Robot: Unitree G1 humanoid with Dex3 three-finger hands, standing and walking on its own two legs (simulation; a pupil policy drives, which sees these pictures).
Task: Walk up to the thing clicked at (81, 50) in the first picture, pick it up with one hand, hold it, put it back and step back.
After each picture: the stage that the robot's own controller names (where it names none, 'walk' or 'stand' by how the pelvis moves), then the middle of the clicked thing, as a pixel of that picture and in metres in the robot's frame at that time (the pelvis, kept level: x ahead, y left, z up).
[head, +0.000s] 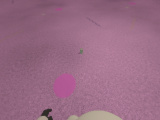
stand; (81, 51) +1.42 +0.24 -0.72
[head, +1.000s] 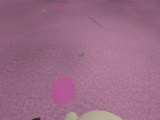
walk; (82, 53) +1.30 +0.16 -0.71
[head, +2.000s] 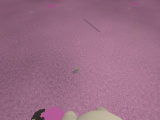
walk; (76, 69) +0.82 +0.19 -0.71
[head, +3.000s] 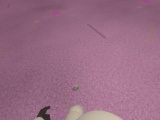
walk; (76, 86) +0.52 +0.23 -0.70
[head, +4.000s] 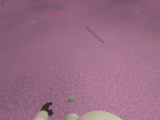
stand; (72, 98) +0.37 +0.22 -0.71
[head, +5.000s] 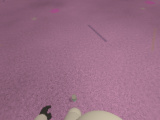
stand; (74, 97) +0.35 +0.21 -0.71
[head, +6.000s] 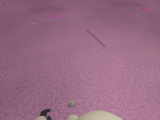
stand; (73, 103) +0.32 +0.20 -0.72
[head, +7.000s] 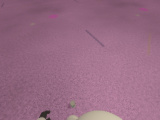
stand; (72, 104) +0.32 +0.20 -0.73
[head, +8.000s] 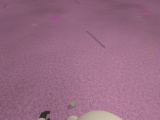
stand; (73, 104) +0.32 +0.20 -0.73
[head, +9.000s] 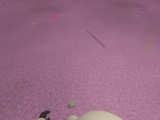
stand; (72, 104) +0.31 +0.20 -0.73
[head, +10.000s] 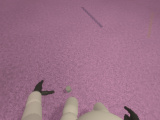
go down; (68, 89) +0.34 +0.21 -0.64
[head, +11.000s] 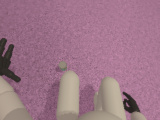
go down; (63, 66) +0.39 +0.26 -0.31
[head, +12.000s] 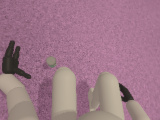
close in; (51, 62) +0.37 +0.28 -0.25
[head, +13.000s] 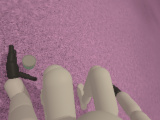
close; (29, 62) +0.35 +0.30 -0.21
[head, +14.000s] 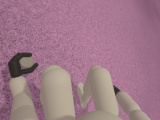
close; (27, 63) +0.35 +0.30 -0.21
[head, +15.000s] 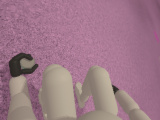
lift; (27, 63) +0.34 +0.30 -0.22
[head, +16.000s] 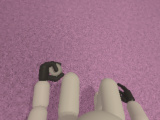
lift; (56, 71) +0.30 +0.25 -0.05
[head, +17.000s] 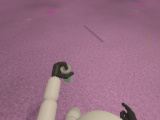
hold; (66, 73) +0.33 +0.17 +0.03
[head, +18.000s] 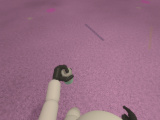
hold; (67, 76) +0.33 +0.18 +0.00
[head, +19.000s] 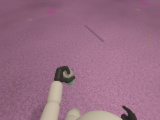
hold; (69, 77) +0.32 +0.17 +0.00
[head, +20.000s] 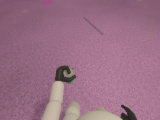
crouch; (69, 76) +0.33 +0.16 -0.03
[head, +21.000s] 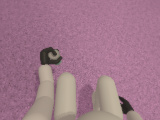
lower; (55, 57) +0.42 +0.24 -0.09
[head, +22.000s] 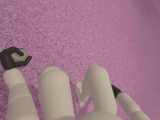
lower; (21, 58) +0.38 +0.32 -0.21
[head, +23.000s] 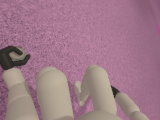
lower; (19, 57) +0.38 +0.32 -0.22
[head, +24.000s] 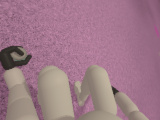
lower; (20, 57) +0.38 +0.32 -0.22
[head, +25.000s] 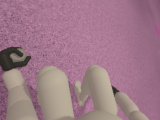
lower; (20, 58) +0.37 +0.32 -0.22
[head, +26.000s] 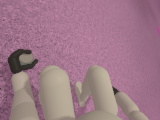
open; (27, 60) +0.36 +0.30 -0.22
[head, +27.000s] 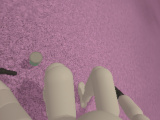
stand; (35, 59) +0.36 +0.28 -0.22
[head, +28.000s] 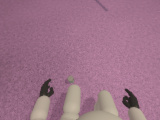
walk; (71, 79) +0.37 +0.21 -0.51
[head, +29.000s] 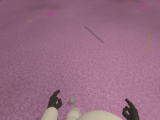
stand; (72, 100) +0.34 +0.19 -0.66
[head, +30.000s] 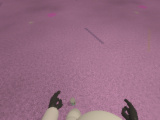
stand; (73, 101) +0.34 +0.20 -0.67
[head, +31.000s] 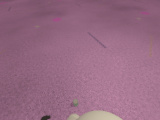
stand; (75, 102) +0.36 +0.18 -0.72
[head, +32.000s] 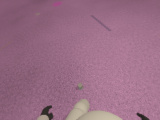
walk; (80, 86) +0.45 +0.21 -0.70
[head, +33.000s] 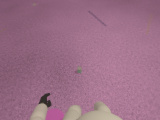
walk; (79, 69) +0.72 +0.15 -0.70
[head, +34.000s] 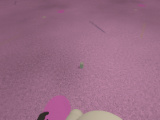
stand; (81, 65) +0.99 +0.21 -0.71
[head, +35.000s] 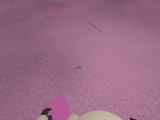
stand; (79, 65) +0.98 +0.21 -0.72
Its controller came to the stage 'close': yes
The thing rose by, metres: 0.70
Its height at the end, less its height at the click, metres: +0.00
